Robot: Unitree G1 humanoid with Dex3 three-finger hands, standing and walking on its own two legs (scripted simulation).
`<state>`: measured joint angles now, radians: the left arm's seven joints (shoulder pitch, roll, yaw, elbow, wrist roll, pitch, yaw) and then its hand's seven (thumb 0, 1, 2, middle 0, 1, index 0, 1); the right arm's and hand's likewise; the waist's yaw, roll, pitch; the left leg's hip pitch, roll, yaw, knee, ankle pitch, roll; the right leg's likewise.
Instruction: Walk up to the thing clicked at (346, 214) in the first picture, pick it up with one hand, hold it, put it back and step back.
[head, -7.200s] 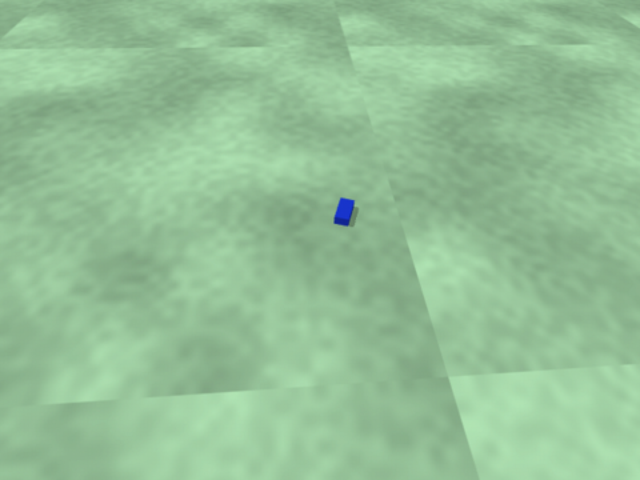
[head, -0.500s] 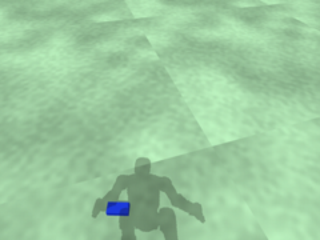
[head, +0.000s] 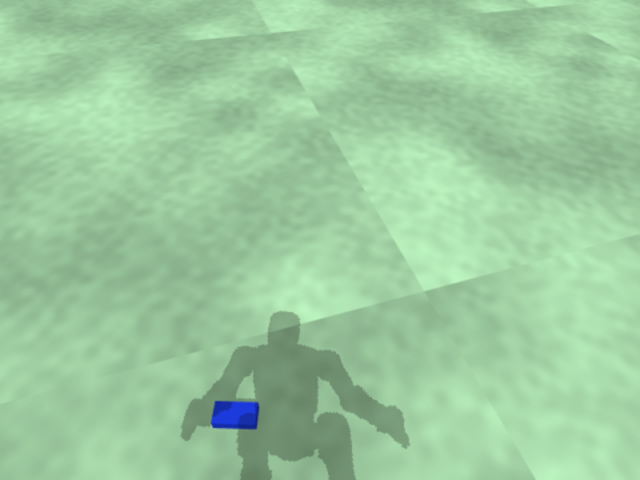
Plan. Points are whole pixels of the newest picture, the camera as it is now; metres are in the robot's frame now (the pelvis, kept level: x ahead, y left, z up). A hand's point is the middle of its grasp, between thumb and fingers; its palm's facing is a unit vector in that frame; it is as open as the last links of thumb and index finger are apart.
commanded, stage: stand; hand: left
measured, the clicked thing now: (235, 415) +0.45 +0.24 -0.76
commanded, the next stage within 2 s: none
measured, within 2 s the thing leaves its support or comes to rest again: neither
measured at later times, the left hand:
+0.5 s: hand out of the picture +0.08 +0.26 -0.16, palm faces -0.03 -0.94 -0.35, open 7.4 cm
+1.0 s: hand out of the picture +0.07 +0.26 -0.16, palm faces -0.03 -0.93 -0.35, open 7.4 cm
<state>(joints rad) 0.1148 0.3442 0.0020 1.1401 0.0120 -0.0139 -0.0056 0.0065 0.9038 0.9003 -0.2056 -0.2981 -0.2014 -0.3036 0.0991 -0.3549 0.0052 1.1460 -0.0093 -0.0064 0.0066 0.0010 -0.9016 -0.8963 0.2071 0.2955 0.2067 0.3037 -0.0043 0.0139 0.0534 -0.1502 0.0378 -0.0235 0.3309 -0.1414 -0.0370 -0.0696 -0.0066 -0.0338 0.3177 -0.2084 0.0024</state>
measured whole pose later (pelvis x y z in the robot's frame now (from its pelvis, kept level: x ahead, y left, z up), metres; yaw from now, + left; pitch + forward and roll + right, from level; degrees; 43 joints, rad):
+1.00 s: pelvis +0.01 +0.01 +0.00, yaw +0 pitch -2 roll +0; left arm 0.13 0.35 0.00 1.13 0.01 -0.01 0.00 0.01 0.90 0.90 -0.21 -0.30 -0.20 -0.30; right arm 0.10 -0.35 0.00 1.14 -0.01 -0.01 0.00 0.00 -0.90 -0.90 0.21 0.30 0.21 0.30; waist 0.00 0.01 0.05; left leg -0.14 0.03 -0.02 0.32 -0.15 -0.03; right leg -0.06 -0.02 -0.03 0.31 -0.21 0.01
